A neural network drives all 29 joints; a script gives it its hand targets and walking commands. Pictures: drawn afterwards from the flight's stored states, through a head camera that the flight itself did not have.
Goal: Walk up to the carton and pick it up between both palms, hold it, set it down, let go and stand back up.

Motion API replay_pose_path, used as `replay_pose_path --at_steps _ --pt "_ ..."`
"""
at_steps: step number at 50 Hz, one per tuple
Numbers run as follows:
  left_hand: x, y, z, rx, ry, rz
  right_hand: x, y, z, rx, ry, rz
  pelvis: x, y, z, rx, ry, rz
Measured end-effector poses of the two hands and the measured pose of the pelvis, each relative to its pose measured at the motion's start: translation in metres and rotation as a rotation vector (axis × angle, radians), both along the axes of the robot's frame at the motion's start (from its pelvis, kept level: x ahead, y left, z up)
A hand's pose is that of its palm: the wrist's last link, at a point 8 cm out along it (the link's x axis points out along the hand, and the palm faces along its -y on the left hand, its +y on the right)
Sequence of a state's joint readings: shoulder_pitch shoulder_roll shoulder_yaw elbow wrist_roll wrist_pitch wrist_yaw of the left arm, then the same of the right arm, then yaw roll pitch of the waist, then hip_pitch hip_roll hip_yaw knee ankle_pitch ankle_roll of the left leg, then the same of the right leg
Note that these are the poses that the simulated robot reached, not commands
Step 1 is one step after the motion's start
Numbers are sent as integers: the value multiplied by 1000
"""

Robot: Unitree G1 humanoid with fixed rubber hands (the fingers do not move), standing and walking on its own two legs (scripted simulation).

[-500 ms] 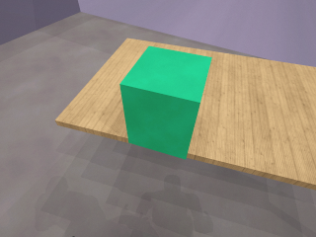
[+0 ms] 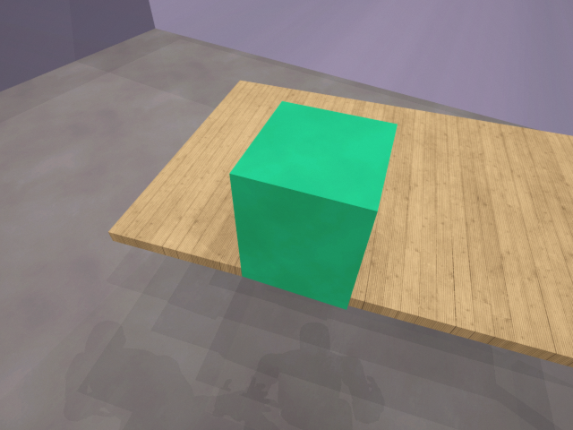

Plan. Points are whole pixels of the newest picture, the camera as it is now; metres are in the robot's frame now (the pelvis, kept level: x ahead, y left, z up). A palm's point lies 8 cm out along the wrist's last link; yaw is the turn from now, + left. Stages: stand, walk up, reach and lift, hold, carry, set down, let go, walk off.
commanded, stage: walk up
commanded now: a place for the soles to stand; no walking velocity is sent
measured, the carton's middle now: (314, 205) +0.48 -0.03 +0.05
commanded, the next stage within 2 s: none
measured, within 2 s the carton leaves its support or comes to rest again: neither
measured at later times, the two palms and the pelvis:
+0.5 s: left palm out of the picture +0.00 +0.31 -0.10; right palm out of the picture +0.06 -0.25 -0.11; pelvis +0.00 +0.03 +0.00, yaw -2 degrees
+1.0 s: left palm (84, 391) +0.21 +0.32 -0.12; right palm out of the picture +0.01 -0.15 -0.13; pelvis +0.06 +0.10 -0.01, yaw -15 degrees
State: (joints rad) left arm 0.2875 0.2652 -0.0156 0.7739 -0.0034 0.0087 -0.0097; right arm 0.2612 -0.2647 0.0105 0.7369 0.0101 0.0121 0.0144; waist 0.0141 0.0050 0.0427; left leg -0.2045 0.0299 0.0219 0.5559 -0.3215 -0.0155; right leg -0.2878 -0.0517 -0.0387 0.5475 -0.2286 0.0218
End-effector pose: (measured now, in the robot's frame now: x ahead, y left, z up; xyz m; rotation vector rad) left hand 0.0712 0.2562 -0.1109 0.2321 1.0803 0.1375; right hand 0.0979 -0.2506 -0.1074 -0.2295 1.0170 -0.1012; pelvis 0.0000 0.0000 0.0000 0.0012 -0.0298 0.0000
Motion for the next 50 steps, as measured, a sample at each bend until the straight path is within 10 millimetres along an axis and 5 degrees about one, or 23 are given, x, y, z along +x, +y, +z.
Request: replay_pose_path --at_steps 17,23,28,32,35,42,50 --pt "-2 -8 1 13 -15 -15 -36 -16 -6 -23 80 -18 -3 -4 0 4 -4 -10" --pt "-52 32 7 108 124 32 -40 -10 -2 -42 101 -15 0 21 3 11 -4 -28" --pt "-74 80 2 131 225 61 -39 20 -2 -33 86 -57 9 55 -2 -3 -15 -54" --pt "-48 120 -24 119 217 31 -49 51 -15 -67 68 -117 21 87 -23 -12 -25 -81" --pt "-10 128 -33 98 171 -21 -68 74 -21 -69 107 -188 28 100 -26 -7 -40 -126" --pt "78 109 -18 31 39 -172 -87 109 -12 -40 159 -260 44 110 -10 -3 -35 -186" --pt "142 68 -8 5 -13 -292 -86 101 -19 -13 175 -323 64 101 -10 -1 -10 -256"
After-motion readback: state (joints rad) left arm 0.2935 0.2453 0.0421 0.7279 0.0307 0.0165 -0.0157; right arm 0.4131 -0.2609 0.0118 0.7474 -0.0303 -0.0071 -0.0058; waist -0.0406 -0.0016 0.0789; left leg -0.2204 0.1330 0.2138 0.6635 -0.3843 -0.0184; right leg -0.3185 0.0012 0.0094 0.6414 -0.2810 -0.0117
